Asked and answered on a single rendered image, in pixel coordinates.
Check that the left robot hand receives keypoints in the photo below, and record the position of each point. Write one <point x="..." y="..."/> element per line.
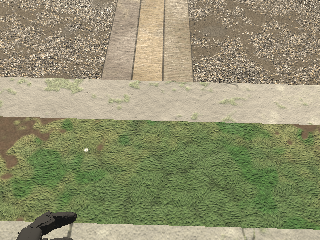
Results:
<point x="47" y="223"/>

